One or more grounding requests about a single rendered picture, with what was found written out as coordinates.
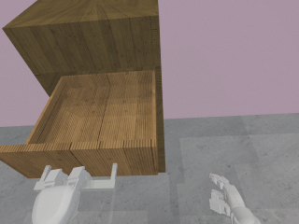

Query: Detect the handle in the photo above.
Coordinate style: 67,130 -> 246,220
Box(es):
34,163 -> 118,193

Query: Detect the robot left hand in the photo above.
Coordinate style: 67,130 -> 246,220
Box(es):
32,166 -> 93,224

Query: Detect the drawer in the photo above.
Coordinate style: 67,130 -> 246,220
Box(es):
0,70 -> 159,179

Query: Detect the cabinet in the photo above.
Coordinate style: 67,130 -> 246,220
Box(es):
2,0 -> 166,173

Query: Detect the right robot forearm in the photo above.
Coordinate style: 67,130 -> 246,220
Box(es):
230,206 -> 261,224

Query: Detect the robot right hand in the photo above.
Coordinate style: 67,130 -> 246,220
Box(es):
209,174 -> 246,218

